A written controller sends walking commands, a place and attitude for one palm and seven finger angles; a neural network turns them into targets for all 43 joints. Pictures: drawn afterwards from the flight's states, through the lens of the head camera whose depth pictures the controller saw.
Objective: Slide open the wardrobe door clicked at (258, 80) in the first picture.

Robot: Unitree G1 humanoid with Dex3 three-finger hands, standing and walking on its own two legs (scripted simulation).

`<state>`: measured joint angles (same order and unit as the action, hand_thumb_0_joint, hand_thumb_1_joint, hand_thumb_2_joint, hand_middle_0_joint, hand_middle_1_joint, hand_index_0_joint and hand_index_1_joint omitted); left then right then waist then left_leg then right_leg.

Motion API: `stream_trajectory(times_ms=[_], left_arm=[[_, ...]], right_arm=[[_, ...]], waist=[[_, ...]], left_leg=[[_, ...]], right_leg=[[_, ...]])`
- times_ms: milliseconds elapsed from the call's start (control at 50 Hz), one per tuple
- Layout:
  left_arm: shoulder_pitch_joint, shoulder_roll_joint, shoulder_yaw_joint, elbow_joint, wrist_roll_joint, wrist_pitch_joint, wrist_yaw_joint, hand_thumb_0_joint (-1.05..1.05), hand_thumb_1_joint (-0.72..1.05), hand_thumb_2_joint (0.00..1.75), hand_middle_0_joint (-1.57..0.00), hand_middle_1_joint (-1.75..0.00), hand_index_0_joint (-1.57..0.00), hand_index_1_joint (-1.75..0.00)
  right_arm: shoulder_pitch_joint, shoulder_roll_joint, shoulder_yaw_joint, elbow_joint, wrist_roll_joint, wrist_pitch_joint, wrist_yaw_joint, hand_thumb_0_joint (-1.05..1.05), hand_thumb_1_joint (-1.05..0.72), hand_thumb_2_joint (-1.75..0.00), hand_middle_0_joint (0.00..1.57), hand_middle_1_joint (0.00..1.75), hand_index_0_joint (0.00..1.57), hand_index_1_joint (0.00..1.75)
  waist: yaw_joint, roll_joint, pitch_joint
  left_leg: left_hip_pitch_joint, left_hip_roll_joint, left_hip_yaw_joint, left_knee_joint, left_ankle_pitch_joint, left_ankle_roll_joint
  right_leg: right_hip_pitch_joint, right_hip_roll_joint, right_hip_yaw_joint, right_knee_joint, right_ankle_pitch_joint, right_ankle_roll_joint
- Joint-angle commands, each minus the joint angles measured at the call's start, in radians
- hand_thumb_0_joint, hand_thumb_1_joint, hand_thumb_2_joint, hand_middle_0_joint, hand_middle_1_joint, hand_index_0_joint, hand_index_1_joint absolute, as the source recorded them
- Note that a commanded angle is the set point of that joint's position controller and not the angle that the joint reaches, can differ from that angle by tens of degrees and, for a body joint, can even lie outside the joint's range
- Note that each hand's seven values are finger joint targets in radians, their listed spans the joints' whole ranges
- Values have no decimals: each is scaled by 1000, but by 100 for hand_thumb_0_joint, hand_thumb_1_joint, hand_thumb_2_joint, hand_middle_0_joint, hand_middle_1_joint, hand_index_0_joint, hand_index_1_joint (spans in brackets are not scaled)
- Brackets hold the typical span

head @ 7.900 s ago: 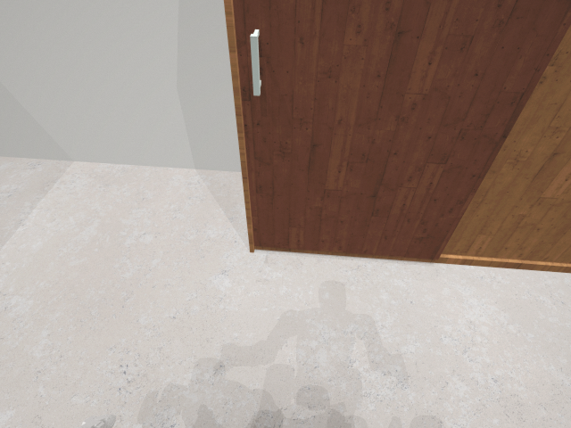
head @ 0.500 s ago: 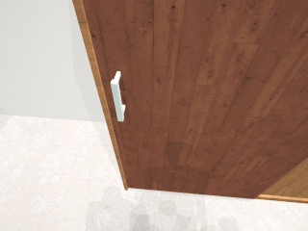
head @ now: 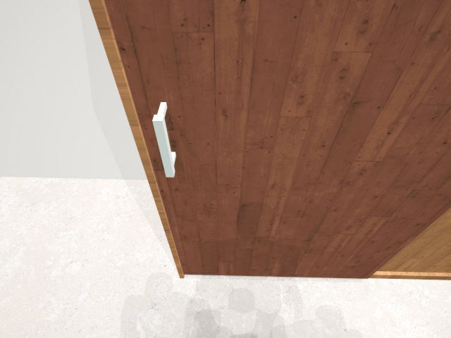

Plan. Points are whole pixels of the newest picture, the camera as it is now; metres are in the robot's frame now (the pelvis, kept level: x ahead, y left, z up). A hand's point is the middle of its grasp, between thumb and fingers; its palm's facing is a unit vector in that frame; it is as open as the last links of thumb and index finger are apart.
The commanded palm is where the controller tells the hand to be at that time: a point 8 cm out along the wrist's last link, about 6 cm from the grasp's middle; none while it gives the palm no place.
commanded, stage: look again from close up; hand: left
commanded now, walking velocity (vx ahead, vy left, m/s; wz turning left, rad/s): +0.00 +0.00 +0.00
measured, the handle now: (166, 142) +0.45 +0.15 +0.10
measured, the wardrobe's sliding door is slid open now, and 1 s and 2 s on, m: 0.00 0.00 0.00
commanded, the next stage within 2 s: raise the hand with hooked fingers in 1.30 s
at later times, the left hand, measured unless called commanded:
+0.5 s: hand out of the picture -0.06 +0.22 -0.17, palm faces +0.01 -0.98 -0.21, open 7.4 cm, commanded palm none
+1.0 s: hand out of the picture -0.02 +0.18 -0.17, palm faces -0.01 -0.99 -0.17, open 7.4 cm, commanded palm none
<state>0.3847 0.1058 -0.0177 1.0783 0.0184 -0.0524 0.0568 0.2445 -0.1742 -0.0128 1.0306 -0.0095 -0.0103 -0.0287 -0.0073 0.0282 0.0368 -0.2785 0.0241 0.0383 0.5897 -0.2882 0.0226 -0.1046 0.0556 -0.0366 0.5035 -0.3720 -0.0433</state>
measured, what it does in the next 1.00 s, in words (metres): stands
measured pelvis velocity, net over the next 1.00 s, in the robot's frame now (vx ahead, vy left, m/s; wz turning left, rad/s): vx -0.02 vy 0.02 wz -0.02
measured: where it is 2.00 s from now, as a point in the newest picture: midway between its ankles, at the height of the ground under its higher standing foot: outside the picture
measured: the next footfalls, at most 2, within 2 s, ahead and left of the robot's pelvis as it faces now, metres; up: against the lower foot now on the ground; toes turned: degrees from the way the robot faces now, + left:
none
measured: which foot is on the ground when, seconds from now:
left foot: down 0.00-1.00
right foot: down 0.00-1.00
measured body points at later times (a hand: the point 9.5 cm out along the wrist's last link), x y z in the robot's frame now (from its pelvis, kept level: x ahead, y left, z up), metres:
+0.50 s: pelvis -0.04 +0.03 +0.01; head -0.02 +0.04 +0.46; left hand -0.06 +0.27 -0.15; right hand -0.03 -0.19 -0.15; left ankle +0.01 +0.10 -0.73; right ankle -0.07 -0.09 -0.73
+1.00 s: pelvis -0.02 +0.02 +0.01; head -0.01 +0.03 +0.46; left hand -0.02 +0.23 -0.16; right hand +0.01 -0.21 -0.14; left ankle +0.01 +0.10 -0.73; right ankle -0.07 -0.09 -0.73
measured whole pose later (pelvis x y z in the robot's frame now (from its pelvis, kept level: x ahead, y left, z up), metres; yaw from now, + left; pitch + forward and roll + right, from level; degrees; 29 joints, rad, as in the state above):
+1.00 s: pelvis -0.02 +0.02 +0.01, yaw -1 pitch -1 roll +0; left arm 0.30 0.16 -0.03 1.09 0.01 -0.02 0.04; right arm 0.23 -0.16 0.01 1.10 -0.01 -0.02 -0.02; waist 0.01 -0.03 0.02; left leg -0.25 -0.02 0.08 0.45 -0.20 0.05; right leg -0.12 0.01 0.00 0.45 -0.32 -0.01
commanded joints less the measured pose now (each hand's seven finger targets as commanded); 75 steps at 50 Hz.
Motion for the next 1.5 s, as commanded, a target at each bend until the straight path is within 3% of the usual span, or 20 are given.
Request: stream_trajectory(times_ms=[0, 20, 60, 80, 120, 180, 260, 340, 460, 620, 720, 880, 960, 1360, 1380, 1400, 1420, 1440, 1460, 1480], left_arm=[[50, 117, 32, -67, -8, 9, 14, 0, 90, 90, -20, -30, -20, -30], [47, 112, 28, -63, -5, 22, 12, 0, 90, 90, -20, -30, -20, -30], [55, 122, 25, -55, -1, 36, 5, 0, 90, 90, -20, -30, -20, -30], [50, 127, 24, -53, 2, 34, 2, 0, 90, 90, -20, -30, -20, -30], [26, 136, 20, -56, -1, 41, -2, 0, 90, 90, -20, -30, -20, -30], [8, 140, 21, -68, 4, 49, -8, 0, 90, 90, -20, -30, -20, -30], [11, 152, 22, -70, 6, 59, -16, 0, 90, 90, -20, -30, -20, -30], [27, 156, 21, -61, 6, 55, -21, 0, 90, 90, -20, -30, -20, -30], [39, 153, 15, -35, 3, 45, -21, 0, 90, 90, -20, -30, -20, -30], [42, 155, 7, -2, -2, 27, -16, 0, 90, 90, -20, -30, -20, -30], [48, 156, 7, 14, -3, 23, -13, 0, 90, 90, -20, -30, -20, -30], [30, 163, 11, 13, -1, 25, -11, 0, 90, 90, -20, -30, -20, -30], [6, 170, 14, 3, -3, 26, -13, 0, 90, 90, -20, -30, -20, -30], [-47, 210, 24, -15, -4, 25, -19, 0, 90, 90, -20, -30, -20, -30], [-46, 299, 14, -80, 21, 4, -17, 0, 90, 90, -20, -30, -20, -30], [-827, 522, 259, -1460, -155, -163, 13, 0, 88, 89, -20, -32, -20, -32], [-236, 324, 124, -1209, -128, -108, 23, 0, 85, 88, -20, -33, -20, -33], [-179, 223, 119, -925, -130, -75, 56, 0, 83, 87, -21, -34, -21, -34], [-82, 88, 9, -1011, -170, -46, 42, 0, 81, 86, -21, -36, -21, -36], [-94, 88, 33, -1021, -175, -47, 30, 0, 78, 85, -21, -37, -21, -37]], right_arm=[[120, -85, -6, -32, -2, -27, -12, 0, -90, -90, 20, 30, 20, 30], [88, -81, 0, -31, -1, -24, -16, 0, -90, -90, 20, 30, 20, 30], [45, -74, 5, -47, 0, -17, -12, 0, -90, -90, 20, 30, 20, 30], [42, -66, 7, -48, -1, -17, -10, 0, -90, -90, 20, 30, 20, 30], [55, -82, 6, -49, -4, -13, -6, 0, -90, -90, 20, 30, 20, 30], [56, -102, 0, -48, -8, -14, -2, 0, -90, -90, 20, 30, 20, 30], [49, -132, -8, -57, -9, -8, 1, 0, -90, -90, 20, 30, 20, 30], [45, -134, -9, -53, -7, -9, 2, 0, -90, -90, 20, 30, 20, 30], [57, -122, -8, -23, -4, -9, 6, 0, -90, -90, 20, 30, 20, 30], [76, -106, -2, 21, 4, -21, 4, 0, -90, -90, 20, 30, 20, 30], [66, -101, 2, 36, 7, -29, -1, 0, -90, -90, 20, 30, 20, 30], [42, -101, 2, 45, 5, -26, -3, 0, -90, -90, 20, 30, 20, 30], [36, -111, 2, 43, 2, -27, -3, 0, -90, -90, 20, 30, 20, 30], [4, -147, 1, 48, 1, -24, -2, 0, -90, -90, 20, 30, 20, 30], [-1, -195, -9, -56, -8, -36, 5, 0, -90, -90, 20, 30, 20, 30], [-20, -258, -8, -344, 49, -168, -30, 0, -90, -90, 20, 30, 20, 30], [0, -193, 13, -321, 41, -258, -53, 0, -90, -90, 20, 30, 20, 30], [-43, -185, 19, -225, 32, -268, -59, 0, -90, -90, 20, 30, 20, 30], [-28, -188, -7, -286, 52, -272, -42, 0, -90, -90, 20, 30, 20, 30], [-44, -204, -8, -345, 58, -286, -42, 0, -90, -90, 20, 30, 20, 30]], waist=[[-3, -16, -80], [8, 68, -3], [26, 55, 89], [28, 27, 108], [16, -5, 103], [20, 35, 114], [24, 32, 85], [29, 11, 32], [21, -26, 41], [6, -41, -1], [11, -49, -18], [16, -42, 28], [14, -17, 17], [15, -48, 2], [-7, -5, 58], [-76, 118, -483], [23, 226, -473], [-14, 55, -268], [-45, 15, -137], [-55, -58, -19]], left_leg=[[125, 103, -91, -48, 494, 67], [80, 113, -121, -78, 465, 78], [-15, 100, -146, -135, 269, 75], [-31, 87, -139, -143, 242, 69], [-22, 83, -150, -186, 106, 61], [-54, 97, -192, -270, -62, 67], [-69, 120, -253, -370, -259, 73], [-39, 116, -237, -372, -236, 69], [-16, 94, -189, -345, -167, 52], [82, 80, -121, -256, 89, 41], [104, 83, -101, -219, 210, 42], [91, 82, -96, -209, 222, 38], [97, 83, -98, -215, 226, 34], [130, 94, -98, -230, 250, 29], [137, 48, -113, -149, 402, -2], [323, -21, -26, -95, 481, 13], [489, 35, -19, -142, 634, -21], [342, 57, -23, -159, 499, -4], [221, 48, -62, -168, 255, 12], [95, 24, -80, -146, 122, 23]], right_leg=[[-64, -130, 73, 35, 529, -4], [-93, -113, 70, -5, 322, 0], [-114, -104, 82, -65, 134, -6], [-107, -112, 87, -80, 166, -9], [-130, -106, 87, -85, 69, -9], [-132, -98, 70, -73, 0, -4], [-135, -87, 49, -38, -32, 2], [-125, -100, 60, -58, -16, -1], [-145, -122, 93, -110, -2, -2], [-148, -147, 125, -140, 109, 0], [-119, -155, 125, -135, 201, 5], [-121, -153, 125, -145, 217, 5], [-115, -156, 123, -144, 211, 5], [-94, -159, 127, -161, 234, 4], [-96, -171, 111, -156, 473, 8], [-129, -67, 43, -39, 504, 8], [-193, -52, 6, 50, 270, 6], [-272, -52, -12, 45, 153, 19], [-300, -58, -28, 18, 95, 22], [-325, -59, -38, 3, 100, 21]])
